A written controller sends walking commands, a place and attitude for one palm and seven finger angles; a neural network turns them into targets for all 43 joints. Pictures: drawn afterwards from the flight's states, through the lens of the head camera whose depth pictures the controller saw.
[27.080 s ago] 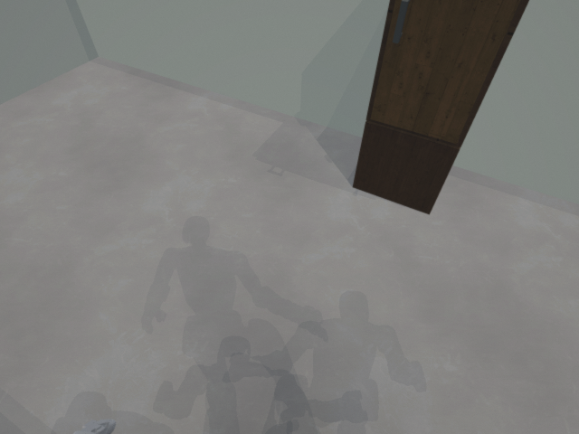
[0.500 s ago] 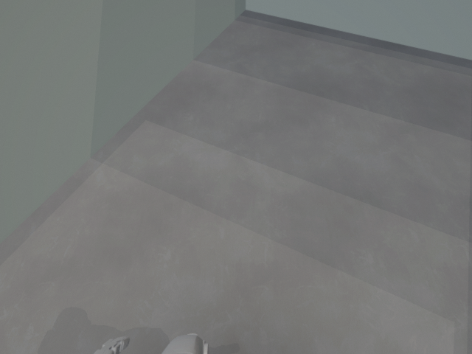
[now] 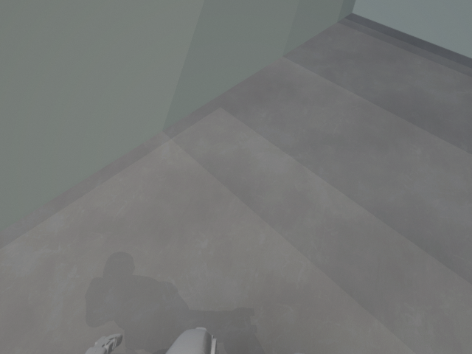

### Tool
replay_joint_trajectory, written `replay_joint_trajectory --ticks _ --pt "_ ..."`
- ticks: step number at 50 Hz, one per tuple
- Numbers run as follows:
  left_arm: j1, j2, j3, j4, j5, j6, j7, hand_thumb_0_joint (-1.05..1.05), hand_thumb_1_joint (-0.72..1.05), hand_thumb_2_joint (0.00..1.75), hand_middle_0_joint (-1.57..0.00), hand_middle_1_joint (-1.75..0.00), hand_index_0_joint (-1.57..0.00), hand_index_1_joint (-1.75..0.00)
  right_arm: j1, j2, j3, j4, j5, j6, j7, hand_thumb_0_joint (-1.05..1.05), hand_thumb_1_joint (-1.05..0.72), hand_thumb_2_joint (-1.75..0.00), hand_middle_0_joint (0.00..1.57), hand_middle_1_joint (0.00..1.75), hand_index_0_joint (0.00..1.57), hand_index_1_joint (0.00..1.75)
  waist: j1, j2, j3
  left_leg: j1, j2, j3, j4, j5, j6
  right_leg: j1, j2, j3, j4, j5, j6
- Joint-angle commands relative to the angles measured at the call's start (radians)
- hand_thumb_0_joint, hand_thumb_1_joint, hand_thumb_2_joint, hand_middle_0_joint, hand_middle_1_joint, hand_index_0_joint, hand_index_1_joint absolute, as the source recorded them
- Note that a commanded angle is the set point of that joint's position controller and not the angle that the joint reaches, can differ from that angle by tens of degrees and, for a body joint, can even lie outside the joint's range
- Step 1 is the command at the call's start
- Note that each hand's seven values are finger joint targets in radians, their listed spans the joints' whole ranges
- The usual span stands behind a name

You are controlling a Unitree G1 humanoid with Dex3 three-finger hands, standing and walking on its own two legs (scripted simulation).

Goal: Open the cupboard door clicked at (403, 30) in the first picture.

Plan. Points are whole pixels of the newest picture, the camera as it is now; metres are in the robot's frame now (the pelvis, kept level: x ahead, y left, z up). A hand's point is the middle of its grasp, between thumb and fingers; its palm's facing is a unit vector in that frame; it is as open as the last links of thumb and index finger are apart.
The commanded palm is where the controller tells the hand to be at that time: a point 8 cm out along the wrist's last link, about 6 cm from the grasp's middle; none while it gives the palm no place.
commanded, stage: turn to face it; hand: left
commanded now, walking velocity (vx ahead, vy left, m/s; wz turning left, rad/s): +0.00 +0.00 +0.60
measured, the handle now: out of the picture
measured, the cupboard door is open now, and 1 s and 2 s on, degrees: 43 43 43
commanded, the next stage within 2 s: none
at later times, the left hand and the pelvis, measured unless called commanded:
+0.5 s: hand out of the picture +0.07 +0.21 -0.15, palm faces +0.31 -0.90 -0.30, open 7.4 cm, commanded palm none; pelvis +0.03 -0.03 +0.00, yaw +18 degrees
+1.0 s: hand out of the picture +0.01 +0.20 -0.15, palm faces +0.58 -0.76 -0.29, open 7.4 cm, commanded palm none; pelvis +0.05 -0.04 +0.00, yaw +35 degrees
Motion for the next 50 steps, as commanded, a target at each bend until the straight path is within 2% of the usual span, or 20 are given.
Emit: replay_joint_trajectory --ticks 1,6,7,8,11,20,21,22,23,25,29,33,34,35,36,39,46,48,49,50 --pt "0.028 0.170 0.043 -0.051 0.009 -0.031 0.017 0.00 0.90 0.90 -0.20 -0.30 -0.20 -0.30 -0.064 -0.032 0.000 -0.103 0.011 -0.043 0.005 0.00 -0.90 -0.90 0.20 0.30 0.20 0.30 0.024 -0.276 -0.115 -0.016 0.040 0.070 -0.073 -0.036 -0.022 0.180 -0.247 0.098 -0.241 0.533 -0.140" --pt "0.076 0.208 0.055 -0.013 -0.009 -0.033 0.005 0.00 0.90 0.90 -0.20 -0.30 -0.20 -0.30 0.029 -0.055 0.006 -0.075 0.009 -0.066 0.004 0.00 -0.90 -0.90 0.20 0.30 0.20 0.30 -0.004 -0.163 -0.222 0.270 -0.006 0.124 -0.586 0.304 0.007 0.214 -0.216 -0.014 0.020 0.656 -0.040" --pt "0.070 0.170 0.052 -0.044 -0.017 -0.027 0.000 0.00 0.90 0.90 -0.20 -0.30 -0.20 -0.30 0.091 -0.144 -0.017 -0.070 -0.001 -0.074 -0.001 0.00 -0.90 -0.90 0.20 0.30 0.20 0.30 -0.038 0.027 -0.262 0.458 0.166 -0.085 -0.618 0.594 0.086 -0.005 -0.146 -0.074 0.189 0.379 0.029" --pt "0.018 0.098 0.027 -0.094 -0.020 -0.022 -0.003 0.00 0.90 0.90 -0.20 -0.30 -0.20 -0.30 0.171 -0.244 -0.042 -0.060 -0.005 -0.073 -0.010 0.00 -0.90 -0.90 0.20 0.30 0.20 0.30 -0.083 0.292 -0.249 0.560 0.419 -0.395 -0.634 1.046 0.254 -0.262 -0.025 -0.059 0.406 -0.321 0.085" --pt "-0.082 0.109 0.028 -0.090 -0.011 -0.005 0.007 0.00 0.90 0.90 -0.20 -0.30 -0.20 -0.30 0.131 -0.206 -0.031 -0.055 -0.008 -0.077 -0.039 0.00 -0.90 -0.90 0.20 0.30 0.20 0.30 -0.063 0.191 -0.183 0.421 0.324 -0.305 -0.611 0.840 0.247 -0.296 -0.022 0.089 0.524 -0.229 0.061" --pt "0.080 0.099 0.040 -0.024 -0.014 -0.008 -0.003 0.00 0.90 0.90 -0.20 -0.30 -0.20 -0.30 -0.029 -0.175 -0.033 -0.087 -0.005 -0.053 -0.033 0.00 -0.90 -0.90 0.20 0.30 0.20 0.30 0.042 0.099 -0.150 0.107 0.154 -0.234 -0.582 0.399 0.125 0.176 0.076 0.028 -0.115 0.047 0.025" --pt "0.114 0.161 0.051 -0.024 -0.004 -0.018 0.005 0.00 0.90 0.90 -0.20 -0.30 -0.20 -0.30 -0.033 -0.130 -0.028 -0.100 0.005 -0.051 -0.026 0.00 -0.90 -0.90 0.20 0.30 0.20 0.30 0.063 -0.048 -0.147 -0.004 0.070 -0.168 -0.459 0.250 0.071 0.270 -0.045 0.163 -0.287 0.008 -0.008" --pt "0.115 0.242 0.067 -0.029 0.009 -0.025 0.012 0.00 0.90 0.90 -0.20 -0.30 -0.20 -0.30 -0.019 -0.064 -0.017 -0.119 0.008 -0.052 -0.019 0.00 -0.90 -0.90 0.20 0.30 0.20 0.30 0.068 -0.320 -0.145 -0.123 -0.071 0.004 -0.217 -0.029 -0.003 0.297 -0.310 0.432 -0.400 0.019 -0.120" --pt "0.092 0.256 0.057 -0.043 0.002 -0.021 0.010 0.00 0.90 0.90 -0.20 -0.30 -0.20 -0.30 -0.024 -0.084 -0.018 -0.126 0.001 -0.050 -0.011 0.00 -0.90 -0.90 0.20 0.30 0.20 0.30 0.065 -0.297 -0.138 -0.070 -0.033 -0.012 0.012 -0.116 0.007 0.160 -0.387 0.437 -0.416 0.026 -0.192" --pt "0.014 0.180 0.045 -0.057 0.001 -0.028 0.018 0.00 0.90 0.90 -0.20 -0.30 -0.20 -0.30 -0.026 -0.080 -0.021 -0.098 -0.001 -0.039 -0.008 0.00 -0.90 -0.90 0.20 0.30 0.20 0.30 0.015 -0.314 -0.103 -0.100 0.021 -0.015 0.177 -0.030 -0.005 0.128 -0.286 0.308 -0.344 0.193 -0.178" --pt "0.045 0.179 0.046 -0.038 0.006 -0.033 0.017 0.00 0.90 0.90 -0.20 -0.30 -0.20 -0.30 -0.067 -0.021 0.007 -0.095 0.011 -0.046 0.004 0.00 -0.90 -0.90 0.20 0.30 0.20 0.30 0.038 -0.251 -0.133 0.008 0.019 0.087 -0.162 -0.014 -0.026 0.232 -0.239 0.094 -0.214 0.622 -0.146" --pt "0.069 0.212 0.056 -0.016 -0.005 -0.028 0.007 0.00 0.90 0.90 -0.20 -0.30 -0.20 -0.30 0.008 -0.041 0.007 -0.078 0.009 -0.058 0.004 0.00 -0.90 -0.90 0.20 0.30 0.20 0.30 0.008 -0.204 -0.177 0.214 -0.021 0.134 -0.510 0.219 -0.002 0.210 -0.221 0.008 -0.060 0.595 -0.065" --pt "0.051 0.195 0.055 -0.031 -0.014 -0.023 0.003 0.00 0.90 0.90 -0.20 -0.30 -0.20 -0.30 0.071 -0.097 -0.006 -0.067 0.006 -0.065 0.002 0.00 -0.90 -0.90 0.20 0.30 0.20 0.30 -0.031 -0.092 -0.215 0.374 0.043 0.055 -0.600 0.398 0.029 0.083 -0.200 -0.032 0.062 0.461 -0.015" --pt "0.049 0.128 0.042 -0.070 -0.019 -0.016 -0.004 0.00 0.90 0.90 -0.20 -0.30 -0.20 -0.30 0.137 -0.210 -0.034 -0.065 -0.005 -0.073 -0.005 0.00 -0.90 -0.90 0.20 0.30 0.20 0.30 -0.061 0.210 -0.243 0.529 0.316 -0.316 -0.626 0.743 0.167 -0.190 -0.059 -0.086 0.286 -0.069 0.070" --pt "-0.035 0.112 0.021 -0.108 -0.010 -0.007 0.001 0.00 0.90 0.90 -0.20 -0.30 -0.20 -0.30 0.206 -0.260 -0.044 -0.050 -0.005 -0.064 -0.013 0.00 -0.90 -0.90 0.20 0.30 0.20 0.30 -0.097 0.226 -0.218 0.501 0.424 -0.408 -0.653 0.835 0.270 -0.269 -0.020 0.006 0.443 -0.344 0.067" --pt "-0.083 0.116 0.032 -0.080 -0.011 0.001 0.005 0.00 0.90 0.90 -0.20 -0.30 -0.20 -0.30 0.106 -0.202 -0.030 -0.060 -0.010 -0.073 -0.040 0.00 -0.90 -0.90 0.20 0.30 0.20 0.30 -0.055 0.212 -0.148 0.331 0.298 -0.332 -0.658 0.659 0.231 -0.262 -0.019 0.102 0.505 -0.208 0.053" --pt "0.048 0.092 0.033 -0.029 -0.015 -0.003 -0.006 0.00 0.90 0.90 -0.20 -0.30 -0.20 -0.30 -0.014 -0.184 -0.033 -0.079 -0.009 -0.057 -0.036 0.00 -0.90 -0.90 0.20 0.30 0.20 0.30 0.018 0.120 -0.163 0.182 0.182 -0.263 -0.623 0.465 0.158 0.074 0.082 0.035 0.028 -0.055 0.029" --pt "0.118 0.153 0.052 -0.021 -0.005 -0.017 0.005 0.00 0.90 0.90 -0.20 -0.30 -0.20 -0.30 -0.043 -0.130 -0.030 -0.099 0.004 -0.049 -0.028 0.00 -0.90 -0.90 0.20 0.30 0.20 0.30 0.061 -0.047 -0.150 -0.008 0.065 -0.184 -0.466 0.230 0.074 0.266 -0.039 0.159 -0.288 -0.021 -0.009" --pt "0.114 0.240 0.067 -0.029 0.009 -0.023 0.012 0.00 0.90 0.90 -0.20 -0.30 -0.20 -0.30 -0.035 -0.069 -0.019 -0.120 0.008 -0.049 -0.019 0.00 -0.90 -0.90 0.20 0.30 0.20 0.30 0.067 -0.321 -0.124 -0.137 -0.072 -0.014 -0.237 -0.015 -0.001 0.280 -0.297 0.434 -0.411 -0.061 -0.117" --pt "0.084 0.250 0.057 -0.046 0.003 -0.019 0.010 0.00 0.90 0.90 -0.20 -0.30 -0.20 -0.30 -0.044 -0.089 -0.021 -0.127 0.000 -0.049 -0.009 0.00 -0.90 -0.90 0.20 0.30 0.20 0.30 0.063 -0.299 -0.116 -0.076 -0.039 -0.017 -0.009 -0.094 0.007 0.143 -0.378 0.441 -0.437 -0.052 -0.190"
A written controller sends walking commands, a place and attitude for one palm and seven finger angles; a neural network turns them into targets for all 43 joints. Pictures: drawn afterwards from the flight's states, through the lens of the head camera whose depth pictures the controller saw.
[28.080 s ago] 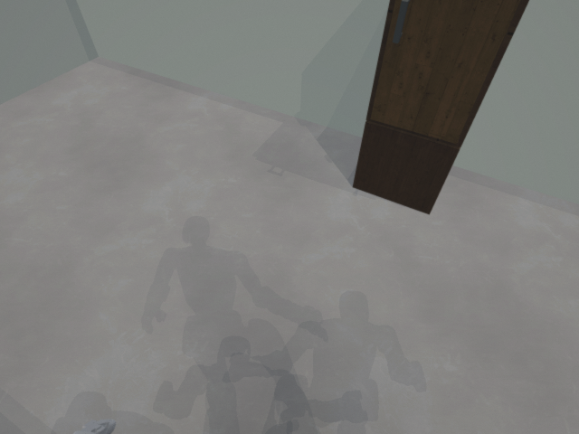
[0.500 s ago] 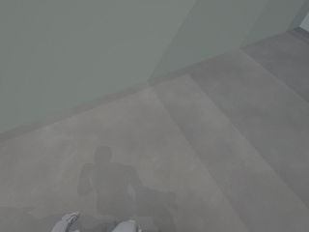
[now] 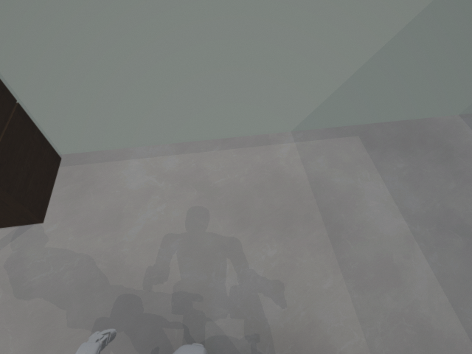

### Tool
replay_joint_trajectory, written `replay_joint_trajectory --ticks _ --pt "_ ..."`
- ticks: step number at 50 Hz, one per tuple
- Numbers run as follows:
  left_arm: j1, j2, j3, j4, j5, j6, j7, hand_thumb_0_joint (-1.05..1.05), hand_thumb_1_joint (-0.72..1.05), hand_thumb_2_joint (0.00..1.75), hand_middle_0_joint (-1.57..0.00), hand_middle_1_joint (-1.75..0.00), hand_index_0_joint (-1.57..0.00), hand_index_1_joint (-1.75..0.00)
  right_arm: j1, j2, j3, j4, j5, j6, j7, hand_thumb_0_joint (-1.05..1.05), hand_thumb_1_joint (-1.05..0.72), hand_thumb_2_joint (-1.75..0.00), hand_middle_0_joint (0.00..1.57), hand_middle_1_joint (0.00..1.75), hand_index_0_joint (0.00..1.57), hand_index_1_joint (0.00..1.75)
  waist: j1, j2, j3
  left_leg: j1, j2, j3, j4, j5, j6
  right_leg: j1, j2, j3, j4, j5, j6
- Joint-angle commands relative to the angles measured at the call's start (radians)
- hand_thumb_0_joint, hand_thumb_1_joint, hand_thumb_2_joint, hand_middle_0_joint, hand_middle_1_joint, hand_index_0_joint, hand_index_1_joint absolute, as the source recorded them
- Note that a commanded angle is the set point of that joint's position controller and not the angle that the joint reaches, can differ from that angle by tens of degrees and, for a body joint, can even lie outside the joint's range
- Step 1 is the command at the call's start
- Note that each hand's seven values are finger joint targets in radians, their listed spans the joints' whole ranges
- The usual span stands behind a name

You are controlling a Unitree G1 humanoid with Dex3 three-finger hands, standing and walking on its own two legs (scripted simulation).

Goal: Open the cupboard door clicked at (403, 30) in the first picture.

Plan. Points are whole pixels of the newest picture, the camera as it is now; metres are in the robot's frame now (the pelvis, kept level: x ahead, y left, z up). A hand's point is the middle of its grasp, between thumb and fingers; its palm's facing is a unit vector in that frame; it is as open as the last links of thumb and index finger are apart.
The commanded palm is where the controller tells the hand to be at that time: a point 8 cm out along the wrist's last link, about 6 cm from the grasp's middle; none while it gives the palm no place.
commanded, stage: turn to face it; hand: left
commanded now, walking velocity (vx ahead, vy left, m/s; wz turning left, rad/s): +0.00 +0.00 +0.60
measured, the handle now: out of the picture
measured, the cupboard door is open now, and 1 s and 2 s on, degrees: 43 43 43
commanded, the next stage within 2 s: take the last steps up to it in 1.30 s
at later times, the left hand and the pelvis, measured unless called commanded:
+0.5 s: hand out of the picture +0.04 +0.24 -0.15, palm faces +0.34 -0.91 -0.25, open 7.4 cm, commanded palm none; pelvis +0.01 +0.00 +0.01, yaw +19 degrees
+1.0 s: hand out of the picture -0.04 +0.22 -0.16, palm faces +0.60 -0.76 -0.24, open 7.4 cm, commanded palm none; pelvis +0.02 +0.00 +0.01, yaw +36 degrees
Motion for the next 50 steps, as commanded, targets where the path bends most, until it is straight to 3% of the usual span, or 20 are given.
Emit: replay_joint_trajectory --ticks 1,4,7,10,11,12,13,18,25,26,27,28,30,34,38,39,41,42,44,50 --pt "0.065 0.189 0.048 -0.055 0.015 -0.025 0.026 0.00 0.90 0.90 -0.20 -0.30 -0.20 -0.30 -0.070 -0.106 -0.046 -0.122 0.002 -0.019 0.003 0.00 -0.90 -0.90 0.20 0.30 0.20 0.30 0.029 -0.227 -0.100 -0.180 0.012 0.047 0.501 -0.249 -0.001 0.101 -0.390 0.343 -0.340 0.005 -0.197" --pt "0.014 0.125 0.025 -0.056 0.015 -0.030 0.024 0.00 0.90 0.90 -0.20 -0.30 -0.20 -0.30 -0.076 -0.083 -0.032 -0.091 0.006 -0.013 0.014 0.00 -0.90 -0.90 0.20 0.30 0.20 0.30 0.003 -0.277 -0.066 -0.151 0.056 0.098 0.455 -0.188 -0.028 0.121 -0.273 0.075 -0.242 0.372 -0.153" --pt "0.074 0.163 0.039 -0.032 0.020 -0.034 0.023 0.00 0.90 0.90 -0.20 -0.30 -0.20 -0.30 -0.113 -0.046 -0.014 -0.094 0.014 -0.024 0.021 0.00 -0.90 -0.90 0.20 0.30 0.20 0.30 0.039 -0.190 -0.100 -0.068 0.039 0.168 0.185 -0.183 -0.030 0.213 -0.289 0.021 -0.160 0.554 -0.143" --pt "0.089 0.183 0.045 -0.015 0.009 -0.031 0.014 0.00 0.90 0.90 -0.20 -0.30 -0.20 -0.30 -0.034 -0.066 -0.012 -0.077 0.011 -0.037 0.017 0.00 -0.90 -0.90 0.20 0.30 0.20 0.30 0.007 -0.164 -0.153 0.107 0.010 0.199 -0.112 0.019 -0.014 0.199 -0.265 -0.053 -0.016 0.559 -0.072" --pt "0.077 0.168 0.042 -0.020 0.001 -0.026 0.009 0.00 0.90 0.90 -0.20 -0.30 -0.20 -0.30 0.015 -0.113 -0.023 -0.067 0.009 -0.043 0.017 0.00 -0.90 -0.90 0.20 0.30 0.20 0.30 -0.023 -0.060 -0.177 0.246 0.060 0.125 -0.210 0.176 0.012 0.091 -0.242 -0.094 0.099 0.447 -0.022" --pt "0.079 0.105 0.034 -0.061 -0.006 -0.018 0.003 0.00 0.90 0.90 -0.20 -0.30 -0.20 -0.30 0.081 -0.228 -0.051 -0.070 -0.002 -0.052 0.009 0.00 -0.90 -0.90 0.20 0.30 0.20 0.30 -0.056 0.223 -0.211 0.408 0.325 -0.230 -0.238 0.501 0.138 -0.179 -0.112 -0.153 0.321 -0.016 0.062" --pt "-0.003 0.078 0.014 -0.100 0.001 -0.012 0.007 0.00 0.90 0.90 -0.20 -0.30 -0.20 -0.30 0.159 -0.295 -0.066 -0.049 -0.004 -0.044 -0.003 0.00 -0.90 -0.90 0.20 0.30 0.20 0.30 -0.101 0.285 -0.204 0.399 0.457 -0.363 -0.265 0.663 0.264 -0.282 -0.059 -0.068 0.492 -0.345 0.066" --pt "-0.033 0.067 0.020 -0.052 0.001 0.002 0.002 0.00 0.90 0.90 -0.20 -0.30 -0.20 -0.30 0.019 -0.210 -0.042 -0.066 -0.010 -0.054 -0.030 0.00 -0.90 -0.90 0.20 0.30 0.20 0.30 -0.029 0.174 -0.131 0.217 0.267 -0.196 -0.254 0.448 0.187 -0.209 -0.037 0.016 0.460 -0.142 0.049" --pt "0.086 0.073 0.027 -0.023 -0.003 -0.011 0.007 0.00 0.90 0.90 -0.20 -0.30 -0.20 -0.30 -0.055 -0.203 -0.051 -0.076 -0.003 -0.033 -0.022 0.00 -0.90 -0.90 0.20 0.30 0.20 0.30 0.030 0.152 -0.139 0.029 0.181 -0.207 -0.194 0.258 0.126 0.153 0.042 -0.027 -0.037 0.040 0.022" --pt "0.119 0.120 0.037 -0.020 0.004 -0.021 0.013 0.00 0.90 0.90 -0.20 -0.30 -0.20 -0.30 -0.063 -0.169 -0.049 -0.086 0.005 -0.032 -0.017 0.00 -0.90 -0.90 0.20 0.30 0.20 0.30 0.051 0.032 -0.137 -0.074 0.114 -0.162 -0.102 0.137 0.077 0.262 -0.037 0.060 -0.199 0.040 0.003" --pt "0.133 0.203 0.055 -0.021 0.018 -0.029 0.022 0.00 0.90 0.90 -0.20 -0.30 -0.20 -0.30 -0.050 -0.102 -0.039 -0.104 0.011 -0.032 -0.009 0.00 -0.90 -0.90 0.20 0.30 0.20 0.30 0.062 -0.238 -0.129 -0.237 -0.022 0.002 0.110 -0.130 0.002 0.332 -0.294 0.328 -0.318 0.013 -0.092" --pt "0.109 0.229 0.048 -0.036 0.016 -0.024 0.021 0.00 0.90 0.90 -0.20 -0.30 -0.20 -0.30 -0.061 -0.114 -0.040 -0.117 0.004 -0.031 -0.001 0.00 -0.90 -0.90 0.20 0.30 0.20 0.30 0.060 -0.275 -0.108 -0.197 -0.022 0.050 0.360 -0.297 -0.006 0.193 -0.429 0.382 -0.358 0.032 -0.184" --pt "0.037 0.157 0.035 -0.049 0.013 -0.031 0.026 0.00 0.90 0.90 -0.20 -0.30 -0.20 -0.30 -0.065 -0.110 -0.043 -0.091 0.000 -0.018 0.005 0.00 -0.90 -0.90 0.20 0.30 0.20 0.30 0.013 -0.280 -0.072 -0.208 0.038 0.043 0.554 -0.213 -0.013 0.124 -0.328 0.260 -0.288 0.185 -0.183" --pt "0.053 0.148 0.033 -0.038 0.017 -0.034 0.025 0.00 0.90 0.90 -0.20 -0.30 -0.20 -0.30 -0.099 -0.055 -0.017 -0.087 0.012 -0.023 0.017 0.00 -0.90 -0.90 0.20 0.30 0.20 0.30 0.029 -0.227 -0.098 -0.108 0.048 0.144 0.257 -0.195 -0.034 0.219 -0.280 0.031 -0.166 0.595 -0.148" --pt "0.087 0.187 0.045 -0.011 0.010 -0.029 0.015 0.00 0.90 0.90 -0.20 -0.30 -0.20 -0.30 -0.045 -0.065 -0.011 -0.075 0.011 -0.034 0.018 0.00 -0.90 -0.90 0.20 0.30 0.20 0.30 0.009 -0.179 -0.128 0.083 0.009 0.198 -0.072 -0.006 -0.013 0.195 -0.268 -0.048 -0.031 0.571 -0.075" --pt "0.074 0.180 0.043 -0.021 0.002 -0.024 0.011 0.00 0.90 0.90 -0.20 -0.30 -0.20 -0.30 0.005 -0.101 -0.019 -0.065 0.009 -0.039 0.018 0.00 -0.90 -0.90 0.20 0.30 0.20 0.30 -0.022 -0.112 -0.152 0.210 0.029 0.164 -0.177 0.129 0.005 0.106 -0.254 -0.081 0.061 0.486 -0.032" --pt "0.010 0.076 0.010 -0.093 -0.003 -0.014 0.006 0.00 0.90 0.90 -0.20 -0.30 -0.20 -0.30 0.153 -0.283 -0.063 -0.051 -0.002 -0.046 0.003 0.00 -0.90 -0.90 0.20 0.30 0.20 0.30 -0.096 0.307 -0.206 0.409 0.437 -0.354 -0.266 0.659 0.240 -0.269 -0.065 -0.098 0.469 -0.334 0.073" --pt "-0.032 0.096 0.016 -0.108 0.005 -0.006 0.010 0.00 0.90 0.90 -0.20 -0.30 -0.20 -0.30 0.176 -0.292 -0.064 -0.038 -0.006 -0.046 -0.007 0.00 -0.90 -0.90 0.20 0.30 0.20 0.30 -0.108 0.198 -0.216 0.358 0.438 -0.358 -0.261 0.498 0.273 -0.277 -0.060 -0.014 0.566 -0.320 0.055" --pt "-0.058 0.084 0.021 -0.072 0.002 -0.002 0.011 0.00 0.90 0.90 -0.20 -0.30 -0.20 -0.30 0.081 -0.236 -0.050 -0.055 -0.008 -0.052 -0.027 0.00 -0.90 -0.90 0.20 0.30 0.20 0.30 -0.066 0.234 -0.146 0.240 0.333 -0.278 -0.273 0.402 0.226 -0.280 -0.063 0.032 0.588 -0.201 0.047" --pt "-0.001 0.052 0.015 -0.025 0.000 0.004 0.001 0.00 0.90 0.90 -0.20 -0.30 -0.20 -0.30 0.007 -0.201 -0.038 -0.051 -0.012 -0.047 -0.029 0.00 -0.90 -0.90 0.20 0.30 0.20 0.30 -0.021 0.151 -0.135 0.151 0.248 -0.185 -0.287 0.281 0.178 -0.080 0.003 -0.014 0.292 -0.129 0.030"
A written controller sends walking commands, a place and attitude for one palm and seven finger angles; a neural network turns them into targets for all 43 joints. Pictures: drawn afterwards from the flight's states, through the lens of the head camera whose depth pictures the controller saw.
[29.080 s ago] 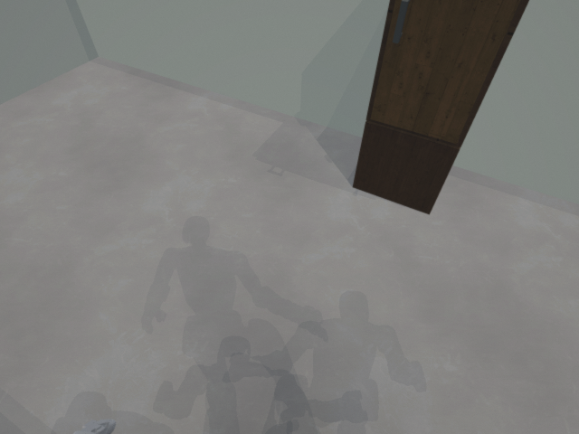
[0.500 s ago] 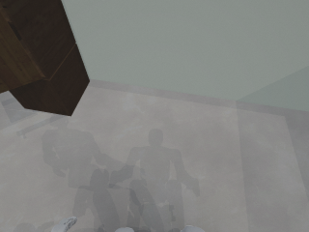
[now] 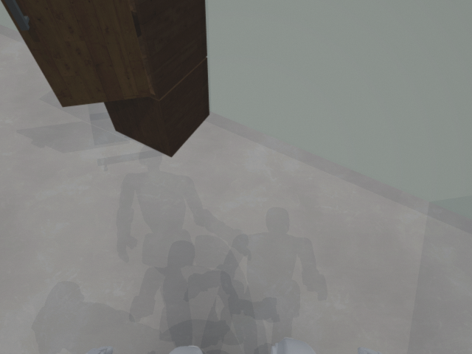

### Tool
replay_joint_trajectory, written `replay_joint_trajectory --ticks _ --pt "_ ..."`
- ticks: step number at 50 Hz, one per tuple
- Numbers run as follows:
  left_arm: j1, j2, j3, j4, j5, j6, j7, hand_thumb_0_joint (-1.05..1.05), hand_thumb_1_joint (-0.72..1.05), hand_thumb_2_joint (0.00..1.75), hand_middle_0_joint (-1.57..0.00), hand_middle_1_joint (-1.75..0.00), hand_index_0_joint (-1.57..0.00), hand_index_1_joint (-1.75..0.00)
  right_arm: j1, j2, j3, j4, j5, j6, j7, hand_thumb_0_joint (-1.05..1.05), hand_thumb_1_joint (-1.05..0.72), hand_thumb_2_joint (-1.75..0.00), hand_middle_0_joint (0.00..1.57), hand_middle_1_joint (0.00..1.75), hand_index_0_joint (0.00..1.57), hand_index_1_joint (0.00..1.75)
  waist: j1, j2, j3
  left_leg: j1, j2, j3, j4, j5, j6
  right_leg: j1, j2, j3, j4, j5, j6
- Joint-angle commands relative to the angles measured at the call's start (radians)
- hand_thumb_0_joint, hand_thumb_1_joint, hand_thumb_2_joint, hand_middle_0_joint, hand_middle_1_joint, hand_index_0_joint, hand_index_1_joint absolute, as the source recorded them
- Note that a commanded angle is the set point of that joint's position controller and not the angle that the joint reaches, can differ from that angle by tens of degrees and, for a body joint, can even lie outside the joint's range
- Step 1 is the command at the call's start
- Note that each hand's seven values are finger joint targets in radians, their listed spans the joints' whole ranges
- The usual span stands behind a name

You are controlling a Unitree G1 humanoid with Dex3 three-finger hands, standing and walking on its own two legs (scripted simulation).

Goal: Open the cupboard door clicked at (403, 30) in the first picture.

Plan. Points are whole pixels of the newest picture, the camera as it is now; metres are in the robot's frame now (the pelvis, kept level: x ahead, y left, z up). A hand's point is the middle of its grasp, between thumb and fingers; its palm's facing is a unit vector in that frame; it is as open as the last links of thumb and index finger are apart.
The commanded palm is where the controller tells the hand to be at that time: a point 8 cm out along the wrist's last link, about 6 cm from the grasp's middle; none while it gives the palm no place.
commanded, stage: turn to face it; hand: left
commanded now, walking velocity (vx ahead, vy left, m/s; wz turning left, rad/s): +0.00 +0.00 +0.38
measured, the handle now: (14, 3) +0.95 +0.70 +0.06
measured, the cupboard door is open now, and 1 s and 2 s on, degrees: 43 43 43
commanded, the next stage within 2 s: take the last steps up to it in 0.30 s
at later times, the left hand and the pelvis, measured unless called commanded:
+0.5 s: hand out of the picture +0.00 +0.19 -0.18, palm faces +0.24 -0.95 -0.19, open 7.4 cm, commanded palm none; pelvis +0.01 -0.01 +0.00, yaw +11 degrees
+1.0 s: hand out of the picture -0.02 +0.21 -0.17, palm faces +0.43 -0.88 -0.17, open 7.4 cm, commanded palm none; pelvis +0.11 +0.07 +0.00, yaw +20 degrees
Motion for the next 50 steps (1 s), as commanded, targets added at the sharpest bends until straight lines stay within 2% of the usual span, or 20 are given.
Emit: replay_joint_trajectory --ticks 1,4,5,7,10,15,18,19,21,26,29,31,32,33,34,36,40,47,49,50 --pt "0.006 0.053 0.009 -0.079 0.003 -0.037 0.002 0.00 0.90 0.90 -0.20 -0.30 -0.20 -0.30 0.029 -0.204 -0.055 -0.042 -0.003 -0.012 -0.019 0.00 -0.90 -0.90 0.20 0.30 0.20 0.30 -0.020 0.168 -0.149 0.082 0.225 -0.259 -0.218 0.191 0.132 0.089 0.033 -0.005 -0.179 0.022 -0.014" --pt "0.098 0.062 0.015 -0.050 0.001 -0.046 0.007 0.00 0.90 0.90 -0.20 -0.30 -0.20 -0.30 -0.016 -0.190 -0.053 -0.048 0.004 -0.003 -0.015 0.00 -0.90 -0.90 0.20 0.30 0.20 0.30 0.025 0.158 -0.148 -0.035 0.178 -0.245 -0.161 0.116 0.091 0.295 0.057 -0.019 -0.438 0.177 -0.025" --pt "0.129 0.093 0.023 -0.045 0.006 -0.057 0.013 0.00 0.90 0.90 -0.20 -0.30 -0.20 -0.30 -0.020 -0.160 -0.051 -0.054 0.011 -0.002 -0.011 0.00 -0.90 -0.90 0.20 0.30 0.20 0.30 0.043 0.057 -0.148 -0.096 0.118 -0.203 -0.076 0.055 0.046 0.383 0.000 0.044 -0.594 0.204 -0.040" --pt "0.118 0.218 0.040 -0.060 0.022 -0.065 0.019 0.00 0.90 0.90 -0.20 -0.30 -0.20 -0.30 -0.022 -0.095 -0.040 -0.082 0.016 -0.001 0.004 0.00 -0.90 -0.90 0.20 0.30 0.20 0.30 0.052 -0.251 -0.123 -0.210 -0.049 0.009 0.332 -0.330 -0.044 0.331 -0.382 0.394 -0.772 0.191 -0.222" --pt "0.035 0.132 0.018 -0.067 0.015 -0.073 0.023 0.00 0.90 0.90 -0.20 -0.30 -0.20 -0.30 -0.026 -0.096 -0.044 -0.041 0.011 0.015 0.007 0.00 -0.90 -0.90 0.20 0.30 0.20 0.30 0.005 -0.228 -0.067 -0.210 0.020 -0.016 0.578 -0.247 -0.047 0.233 -0.266 0.219 -0.698 0.410 -0.222" --pt "0.111 0.151 0.025 -0.018 0.022 -0.081 0.022 0.00 0.90 0.90 -0.20 -0.30 -0.20 -0.30 -0.050 -0.028 -0.015 -0.019 0.023 0.000 0.010 0.00 -0.90 -0.90 0.20 0.30 0.20 0.30 0.037 -0.174 -0.127 -0.087 -0.003 0.087 0.207 -0.238 -0.059 0.372 -0.242 0.099 -0.587 0.753 -0.201" --pt "0.109 0.152 0.025 0.009 0.009 -0.077 0.017 0.00 0.90 0.90 -0.20 -0.30 -0.20 -0.30 0.012 -0.038 -0.010 0.015 0.021 -0.014 0.004 0.00 -0.90 -0.90 0.20 0.30 0.20 0.30 0.005 -0.153 -0.140 0.093 -0.013 0.099 -0.079 -0.024 -0.047 0.317 -0.206 0.040 -0.499 0.698 -0.128" --pt "0.097 0.129 0.021 0.003 0.001 -0.072 0.015 0.00 0.90 0.90 -0.20 -0.30 -0.20 -0.30 0.046 -0.078 -0.014 0.027 0.019 -0.023 0.001 0.00 -0.90 -0.90 0.20 0.30 0.20 0.30 -0.014 -0.075 -0.163 0.204 0.047 0.041 -0.165 0.126 -0.023 0.240 -0.173 0.007 -0.428 0.591 -0.081" --pt "0.078 0.042 -0.005 -0.030 -0.003 -0.061 0.011 0.00 0.90 0.90 -0.20 -0.30 -0.20 -0.30 0.107 -0.203 -0.037 0.030 0.004 -0.027 -0.011 0.00 -0.90 -0.90 0.20 0.30 0.20 0.30 -0.036 0.252 -0.191 0.278 0.372 -0.299 -0.220 0.434 0.163 0.036 -0.026 -0.063 -0.165 -0.093 0.001" --pt "-0.021 0.029 0.002 -0.020 0.011 -0.061 -0.019 0.00 0.90 0.90 -0.20 -0.30 -0.20 -0.30 0.096 -0.166 -0.026 0.045 -0.006 -0.044 -0.029 0.00 -0.90 -0.90 0.20 0.30 0.20 0.30 -0.027 0.214 -0.103 0.189 0.267 -0.255 -0.264 0.069 0.176 -0.054 -0.010 -0.009 -0.036 -0.050 -0.041" --pt "0.032 0.011 0.004 0.008 0.010 -0.073 -0.030 0.00 0.90 0.90 -0.20 -0.30 -0.20 -0.30 0.077 -0.160 -0.025 0.049 -0.003 -0.046 -0.025 0.00 -0.90 -0.90 0.20 0.30 0.20 0.30 0.000 0.170 -0.126 0.119 0.204 -0.199 -0.244 -0.030 0.147 0.129 0.034 -0.064 -0.271 -0.001 -0.045" --pt "0.161 0.024 0.017 0.053 0.013 -0.080 -0.028 0.00 0.90 0.90 -0.20 -0.30 -0.20 -0.30 0.023 -0.150 -0.027 0.039 0.007 -0.040 -0.019 0.00 -0.90 -0.90 0.20 0.30 0.20 0.30 0.067 0.112 -0.101 -0.083 0.132 -0.141 -0.155 -0.205 0.097 0.387 0.043 -0.071 -0.480 0.119 -0.053" --pt "0.238 0.079 0.033 0.071 0.022 -0.089 -0.020 0.00 0.90 0.90 -0.20 -0.30 -0.20 -0.30 0.013 -0.097 -0.020 0.024 0.016 -0.040 -0.012 0.00 -0.90 -0.90 0.20 0.30 0.20 0.30 0.108 -0.079 -0.092 -0.272 0.030 -0.040 0.043 -0.282 0.043 0.553 -0.098 0.104 -0.659 -0.028 -0.091" --pt "0.296 0.182 0.053 0.075 0.026 -0.094 -0.008 0.00 0.90 0.90 -0.20 -0.30 -0.20 -0.30 -0.018 -0.053 -0.013 -0.020 0.018 -0.043 -0.002 0.00 -0.90 -0.90 0.20 0.30 0.20 0.30 0.141 -0.352 -0.061 -0.434 -0.047 0.067 0.324 -0.359 -0.015 0.584 -0.396 0.501 -0.857 -0.185 -0.205" --pt "0.286 0.193 0.050 0.067 0.011 -0.089 -0.008 0.00 0.90 0.90 -0.20 -0.30 -0.20 -0.30 -0.076 -0.105 -0.019 -0.043 -0.002 -0.038 0.010 0.00 -0.90 -0.90 0.20 0.30 0.20 0.30 0.131 -0.220 -0.013 -0.422 0.018 -0.014 0.486 -0.303 -0.011 0.448 -0.439 0.523 -0.904 -0.225 -0.251" --pt "0.182 0.118 0.033 0.053 0.016 -0.109 0.005 0.00 0.90 0.90 -0.20 -0.30 -0.20 -0.30 -0.065 -0.093 -0.033 -0.016 0.000 -0.027 0.018 0.00 -0.90 -0.90 0.20 0.30 0.20 0.30 0.059 -0.175 0.034 -0.419 0.089 -0.045 0.598 -0.141 -0.026 0.337 -0.386 0.419 -0.883 -0.170 -0.225" --pt "0.206 0.081 0.016 0.086 0.014 -0.143 0.004 0.00 0.90 0.90 -0.20 -0.30 -0.20 -0.30 -0.049 -0.031 -0.016 0.012 0.007 -0.024 0.042 0.00 -0.90 -0.90 0.20 0.30 0.20 0.30 0.042 -0.139 -0.013 -0.339 0.101 0.056 0.431 -0.004 -0.065 0.394 -0.279 0.076 -0.823 0.362 -0.165" --pt "0.235 0.133 0.025 0.147 0.022 -0.131 0.001 0.00 0.90 0.90 -0.20 -0.30 -0.20 -0.30 -0.060 -0.002 0.002 -0.003 0.013 -0.049 0.057 0.00 -0.90 -0.90 0.20 0.30 0.20 0.30 0.044 -0.206 -0.050 -0.052 0.030 0.182 0.030 -0.010 -0.028 0.367 -0.263 -0.061 -0.699 0.505 -0.127" --pt "0.206 0.108 0.022 0.135 0.017 -0.123 -0.007 0.00 0.90 0.90 -0.20 -0.30 -0.20 -0.30 0.155 -0.079 -0.014 0.062 0.002 -0.062 0.035 0.00 -0.90 -0.90 0.20 0.30 0.20 0.30 -0.063 -0.046 -0.127 0.300 0.013 0.199 -0.087 -0.011 0.000 0.198 -0.197 -0.129 -0.427 0.508 -0.089" --pt "0.224 0.045 0.012 0.109 0.009 -0.116 -0.015 0.00 0.90 0.90 -0.20 -0.30 -0.20 -0.30 0.312 -0.196 -0.046 0.095 -0.011 -0.071 0.016 0.00 -0.90 -0.90 0.20 0.30 0.20 0.30 -0.123 0.230 -0.239 0.513 0.239 -0.109 -0.126 -0.072 0.083 -0.015 -0.076 -0.198 -0.128 0.193 -0.040"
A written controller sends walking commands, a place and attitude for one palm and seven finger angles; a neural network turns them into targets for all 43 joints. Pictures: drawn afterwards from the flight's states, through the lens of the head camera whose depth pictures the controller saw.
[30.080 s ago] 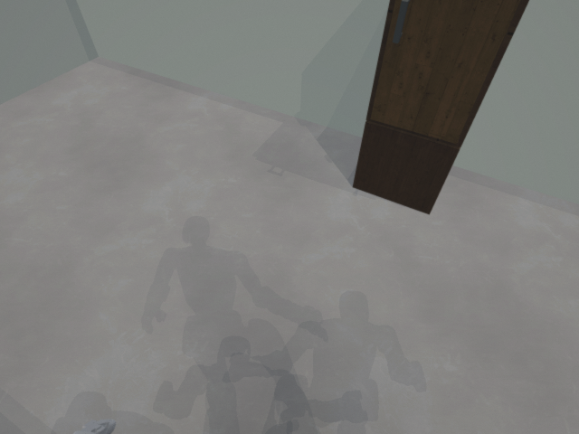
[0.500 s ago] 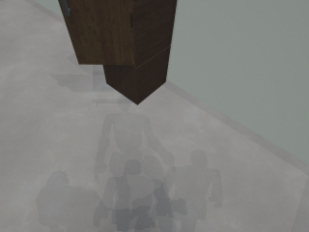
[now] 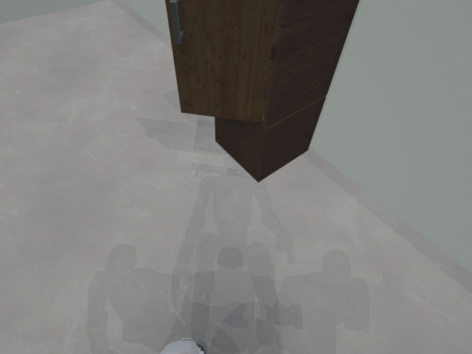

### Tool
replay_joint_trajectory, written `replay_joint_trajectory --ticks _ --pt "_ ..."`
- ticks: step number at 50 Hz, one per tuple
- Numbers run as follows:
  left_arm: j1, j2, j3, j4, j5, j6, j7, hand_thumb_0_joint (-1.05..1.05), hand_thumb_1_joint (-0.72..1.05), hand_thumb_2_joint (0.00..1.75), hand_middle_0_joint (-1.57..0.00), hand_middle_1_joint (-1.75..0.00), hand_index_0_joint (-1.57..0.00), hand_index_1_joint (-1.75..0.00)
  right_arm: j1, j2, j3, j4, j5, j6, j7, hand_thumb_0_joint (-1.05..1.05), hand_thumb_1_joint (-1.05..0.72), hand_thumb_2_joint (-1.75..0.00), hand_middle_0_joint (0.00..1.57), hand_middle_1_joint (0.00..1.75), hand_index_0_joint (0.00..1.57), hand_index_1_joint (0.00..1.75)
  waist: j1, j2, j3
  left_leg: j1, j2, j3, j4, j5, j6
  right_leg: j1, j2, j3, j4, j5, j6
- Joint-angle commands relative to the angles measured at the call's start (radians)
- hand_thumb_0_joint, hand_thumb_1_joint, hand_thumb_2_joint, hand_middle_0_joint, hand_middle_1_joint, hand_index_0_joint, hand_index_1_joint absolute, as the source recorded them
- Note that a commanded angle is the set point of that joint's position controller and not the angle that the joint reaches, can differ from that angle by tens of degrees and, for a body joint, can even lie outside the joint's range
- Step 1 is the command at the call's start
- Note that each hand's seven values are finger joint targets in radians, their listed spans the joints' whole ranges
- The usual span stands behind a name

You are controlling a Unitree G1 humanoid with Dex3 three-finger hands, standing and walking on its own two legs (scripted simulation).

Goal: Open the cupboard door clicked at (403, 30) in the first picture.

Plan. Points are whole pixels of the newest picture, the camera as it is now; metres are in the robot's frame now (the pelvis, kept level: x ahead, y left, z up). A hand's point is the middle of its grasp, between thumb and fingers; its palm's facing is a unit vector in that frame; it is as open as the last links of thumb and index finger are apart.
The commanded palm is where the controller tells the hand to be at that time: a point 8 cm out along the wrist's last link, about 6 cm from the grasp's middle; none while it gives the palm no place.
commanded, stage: take the last steps up to it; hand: left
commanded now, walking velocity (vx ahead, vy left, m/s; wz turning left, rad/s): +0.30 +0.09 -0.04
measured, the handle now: (177, 20) +1.00 +0.30 +0.06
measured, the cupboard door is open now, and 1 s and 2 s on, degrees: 43 43 43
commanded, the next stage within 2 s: come to a stop and stand still in 0.82 s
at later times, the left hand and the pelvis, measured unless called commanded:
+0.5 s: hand (149, 283) +0.25 +0.21 -0.15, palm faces +0.02 -0.98 -0.20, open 7.3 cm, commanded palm none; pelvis +0.17 +0.03 +0.00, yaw -1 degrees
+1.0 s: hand (138, 218) +0.41 +0.29 -0.17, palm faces -0.02 -0.99 -0.17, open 7.3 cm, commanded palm none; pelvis +0.36 +0.11 +0.01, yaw -5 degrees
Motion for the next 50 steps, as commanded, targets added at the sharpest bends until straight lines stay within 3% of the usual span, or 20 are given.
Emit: replay_joint_trajectory --ticks 1,2,6,10,14,17,18,19,20,22,24,26,32,34,36,38,39,41,45,50 --pt "-0.091 0.093 0.014 -0.142 -0.007 -0.007 0.000 0.00 0.90 0.90 -0.20 -0.30 -0.20 -0.30 0.429 -0.253 -0.056 0.043 -0.012 -0.043 -0.058 0.00 -0.90 -0.90 0.20 0.30 0.20 0.30 -0.209 0.346 -0.217 0.620 0.323 -0.489 -0.285 -0.124 0.196 -0.583 0.122 -0.009 0.702 -0.237 -0.079" --pt "-0.144 0.072 0.014 -0.167 -0.004 -0.010 0.003 0.00 0.90 0.90 -0.20 -0.30 -0.20 -0.30 0.394 -0.272 -0.059 0.049 -0.014 -0.040 -0.063 0.00 -0.90 -0.90 0.20 0.30 0.20 0.30 -0.197 0.264 -0.161 0.513 0.377 -0.540 -0.331 -0.237 0.238 -0.656 0.104 0.074 0.850 -0.238 -0.114" --pt "-0.113 0.061 0.018 -0.112 0.003 0.017 -0.009 0.00 0.90 0.90 -0.20 -0.30 -0.20 -0.30 0.144 -0.108 -0.017 0.000 -0.012 -0.060 -0.075 0.00 -0.90 -0.90 0.20 0.30 0.20 0.30 -0.063 0.226 -0.049 0.168 0.258 -0.305 -0.388 -0.209 0.167 -0.540 0.027 0.115 0.770 -0.021 -0.119" --pt "-0.132 0.025 0.014 -0.124 0.002 0.026 -0.014 0.00 0.90 0.90 -0.20 -0.30 -0.20 -0.30 0.143 -0.087 -0.023 0.020 -0.013 -0.068 -0.070 0.00 -0.90 -0.90 0.20 0.30 0.20 0.30 -0.040 0.125 -0.026 0.128 0.223 -0.201 -0.425 -0.152 0.184 -0.413 0.058 0.074 0.463 0.048 -0.114" --pt "-0.173 0.050 0.020 -0.148 0.003 0.025 -0.015 0.00 0.90 0.90 -0.20 -0.30 -0.20 -0.30 0.147 -0.100 -0.021 0.039 -0.014 -0.059 -0.062 0.00 -0.90 -0.90 0.20 0.30 0.20 0.30 -0.030 0.108 0.006 0.113 0.223 -0.196 -0.416 -0.211 0.188 -0.294 0.095 0.059 0.293 0.074 -0.114" --pt "-0.090 0.085 0.033 -0.122 0.006 0.015 -0.010 0.00 0.90 0.90 -0.20 -0.30 -0.20 -0.30 0.135 -0.081 -0.013 0.049 -0.008 -0.054 -0.058 0.00 -0.90 -0.90 0.20 0.30 0.20 0.30 0.017 0.038 0.004 0.037 0.141 -0.124 -0.250 -0.231 0.123 -0.073 0.122 0.058 0.107 0.119 -0.123" --pt "-0.021 0.131 0.043 -0.104 0.010 0.006 -0.004 0.00 0.90 0.90 -0.20 -0.30 -0.20 -0.30 0.127 -0.053 -0.007 0.044 -0.001 -0.055 -0.055 0.00 -0.90 -0.90 0.20 0.30 0.20 0.30 0.052 -0.060 -0.003 -0.055 0.046 -0.041 -0.060 -0.230 0.076 0.042 0.046 0.189 -0.021 0.002 -0.154" --pt "0.060 0.220 0.059 -0.082 0.008 -0.004 0.001 0.00 0.90 0.90 -0.20 -0.30 -0.20 -0.30 0.146 -0.010 0.001 0.020 0.003 -0.057 -0.048 0.00 -0.90 -0.90 0.20 0.30 0.20 0.30 0.072 -0.278 -0.018 -0.236 -0.069 0.055 0.224 -0.290 0.022 0.164 -0.183 0.535 -0.195 -0.110 -0.262" --pt "0.090 0.247 0.061 -0.086 -0.005 -0.004 0.009 0.00 0.90 0.90 -0.20 -0.30 -0.20 -0.30 0.109 -0.063 -0.005 -0.005 -0.005 -0.055 -0.045 0.00 -0.90 -0.90 0.20 0.30 0.20 0.30 0.076 -0.228 -0.025 -0.272 -0.031 -0.036 0.426 -0.353 0.018 0.113 -0.282 0.693 -0.293 -0.191 -0.349" --pt "-0.006 0.160 0.040 -0.106 -0.006 -0.017 0.023 0.00 0.90 0.90 -0.20 -0.30 -0.20 -0.30 0.050 -0.066 -0.014 0.002 -0.005 -0.056 -0.046 0.00 -0.90 -0.90 0.20 0.30 0.20 0.30 0.022 -0.120 0.025 -0.314 0.039 -0.134 0.521 -0.171 0.007 0.027 -0.222 0.564 -0.273 -0.026 -0.328" --pt "-0.043 0.113 0.026 -0.109 -0.010 -0.038 0.020 0.00 0.90 0.90 -0.20 -0.30 -0.20 -0.30 0.079 -0.021 -0.005 0.027 -0.007 -0.048 -0.039 0.00 -0.90 -0.90 0.20 0.30 0.20 0.30 -0.020 -0.052 -0.024 -0.225 0.060 -0.112 0.450 -0.055 -0.020 -0.013 -0.147 0.349 -0.248 0.287 -0.282" --pt "-0.046 0.122 0.026 -0.094 -0.008 -0.050 0.018 0.00 0.90 0.90 -0.20 -0.30 -0.20 -0.30 0.092 0.006 -0.003 0.030 0.000 -0.042 -0.031 0.00 -0.90 -0.90 0.20 0.30 0.20 0.30 -0.032 -0.063 -0.048 -0.162 0.056 -0.068 0.337 -0.033 -0.034 -0.014 -0.114 0.244 -0.235 0.430 -0.273" --pt "-0.015 0.161 0.029 -0.033 -0.002 -0.043 0.010 0.00 0.90 0.90 -0.20 -0.30 -0.20 -0.30 0.010 0.025 -0.001 -0.012 0.002 -0.049 -0.013 0.00 -0.90 -0.90 0.20 0.30 0.20 0.30 -0.011 -0.113 -0.009 -0.064 0.013 -0.011 0.072 0.028 -0.022 -0.047 -0.089 0.187 -0.214 0.353 -0.247" --pt "-0.028 0.168 0.031 -0.025 -0.005 -0.033 0.010 0.00 0.90 0.90 -0.20 -0.30 -0.20 -0.30 0.033 0.011 0.000 -0.006 0.000 -0.055 -0.016 0.00 -0.90 -0.90 0.20 0.30 0.20 0.30 -0.032 -0.112 -0.003 0.059 -0.010 0.012 -0.025 0.071 -0.012 -0.102 -0.072 0.166 -0.169 0.298 -0.219" --pt "-0.043 0.146 0.029 -0.028 -0.007 -0.024 0.006 0.00 0.90 0.90 -0.20 -0.30 -0.20 -0.30 0.170 -0.042 -0.014 0.041 -0.005 -0.067 -0.031 0.00 -0.90 -0.90 0.20 0.30 0.20 0.30 -0.099 0.005 -0.044 0.332 -0.021 0.014 -0.116 0.057 0.010 -0.247 -0.004 0.113 0.034 0.285 -0.181" --pt "-0.040 0.063 0.008 -0.088 -0.013 -0.017 0.002 0.00 0.90 0.90 -0.20 -0.30 -0.20 -0.30 0.425 -0.217 -0.051 0.086 -0.019 -0.069 -0.067 0.00 -0.90 -0.90 0.20 0.30 0.20 0.30 -0.182 0.356 -0.193 0.591 0.356 -0.484 -0.288 -0.004 0.180 -0.538 0.185 0.006 0.590 -0.212 -0.111" --pt "-0.082 0.059 0.006 -0.110 -0.005 -0.019 0.008 0.00 0.90 0.90 -0.20 -0.30 -0.20 -0.30 0.403 -0.220 -0.048 0.084 -0.017 -0.059 -0.070 0.00 -0.90 -0.90 0.20 0.30 0.20 0.30 -0.177 0.261 -0.161 0.497 0.398 -0.523 -0.321 -0.105 0.226 -0.584 0.159 0.098 0.753 -0.233 -0.138" --pt "-0.145 0.055 0.005 -0.109 -0.003 -0.010 0.006 0.00 0.90 0.90 -0.20 -0.30 -0.20 -0.30 0.244 -0.126 -0.023 0.045 -0.010 -0.066 -0.076 0.00 -0.90 -0.90 0.20 0.30 0.20 0.30 -0.117 0.243 -0.045 0.262 0.348 -0.448 -0.370 -0.147 0.212 -0.620 0.083 0.148 0.828 -0.099 -0.137" --pt "-0.087 0.011 -0.001 -0.074 -0.001 0.015 -0.006 0.00 0.90 0.90 -0.20 -0.30 -0.20 -0.30 0.179 -0.070 -0.001 0.050 -0.011 -0.080 -0.081 0.00 -0.90 -0.90 0.20 0.30 0.20 0.30 -0.053 0.158 -0.061 0.162 0.253 -0.211 -0.376 0.068 0.167 -0.435 0.075 0.110 0.559 -0.002 -0.119" --pt "-0.081 0.011 -0.013 -0.055 -0.006 0.033 0.012 0.00 0.90 0.90 -0.20 -0.30 -0.20 -0.30 0.119 -0.058 0.011 0.061 -0.005 -0.059 -0.094 0.00 -0.90 -0.90 0.20 0.30 0.20 0.30 -0.021 0.096 -0.079 0.108 0.202 -0.124 -0.269 0.293 0.133 -0.181 0.132 0.083 0.183 0.157 -0.097"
